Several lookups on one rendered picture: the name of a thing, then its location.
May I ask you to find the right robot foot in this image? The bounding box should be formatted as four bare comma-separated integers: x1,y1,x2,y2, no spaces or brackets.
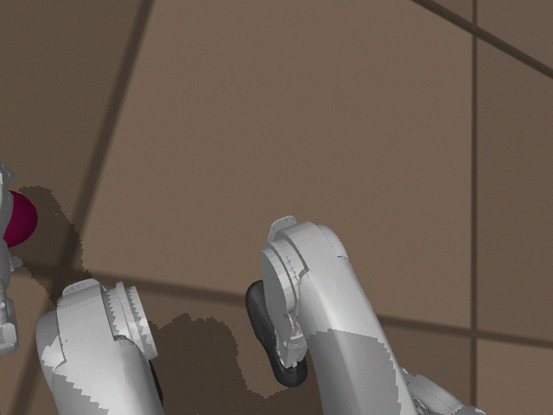
245,280,308,387

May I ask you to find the left robot foot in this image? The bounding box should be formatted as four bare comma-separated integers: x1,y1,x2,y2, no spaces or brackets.
149,361,163,408

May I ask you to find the right robot hand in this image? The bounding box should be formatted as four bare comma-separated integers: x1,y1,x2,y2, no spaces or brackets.
400,367,465,415

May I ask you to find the ball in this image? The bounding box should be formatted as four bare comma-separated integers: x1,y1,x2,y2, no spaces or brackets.
3,190,38,248

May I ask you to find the left robot arm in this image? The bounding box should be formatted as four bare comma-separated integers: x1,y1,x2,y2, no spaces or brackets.
0,237,19,415

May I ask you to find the left robot hand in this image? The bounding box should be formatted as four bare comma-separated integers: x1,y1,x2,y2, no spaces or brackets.
0,158,23,272

